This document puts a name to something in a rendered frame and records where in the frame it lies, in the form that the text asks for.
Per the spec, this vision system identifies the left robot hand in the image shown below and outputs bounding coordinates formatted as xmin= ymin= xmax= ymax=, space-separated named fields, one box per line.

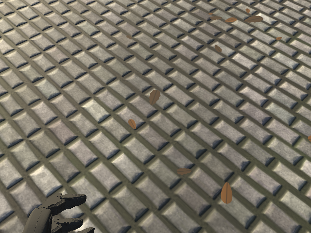
xmin=22 ymin=192 xmax=95 ymax=233

